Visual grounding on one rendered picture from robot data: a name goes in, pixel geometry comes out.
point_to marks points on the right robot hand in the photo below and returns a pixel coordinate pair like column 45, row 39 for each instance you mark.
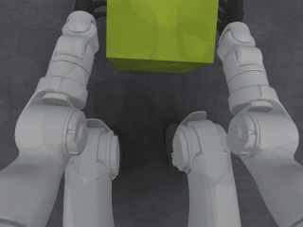
column 232, row 13

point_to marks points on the left robot hand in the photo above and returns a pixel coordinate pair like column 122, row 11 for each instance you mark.
column 90, row 5

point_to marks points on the robot left forearm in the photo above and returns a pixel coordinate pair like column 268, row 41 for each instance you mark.
column 70, row 66

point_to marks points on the robot right forearm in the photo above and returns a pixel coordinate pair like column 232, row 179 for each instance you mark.
column 246, row 78

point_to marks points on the robot right upper arm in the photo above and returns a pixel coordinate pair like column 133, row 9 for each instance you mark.
column 266, row 143

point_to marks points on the carton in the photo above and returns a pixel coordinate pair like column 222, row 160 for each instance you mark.
column 163, row 36

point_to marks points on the robot left upper arm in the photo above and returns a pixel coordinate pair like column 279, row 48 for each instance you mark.
column 47, row 136

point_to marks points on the left robot foot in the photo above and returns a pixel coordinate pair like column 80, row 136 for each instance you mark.
column 118, row 133

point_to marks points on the robot left thigh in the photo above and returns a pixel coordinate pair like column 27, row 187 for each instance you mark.
column 87, row 197

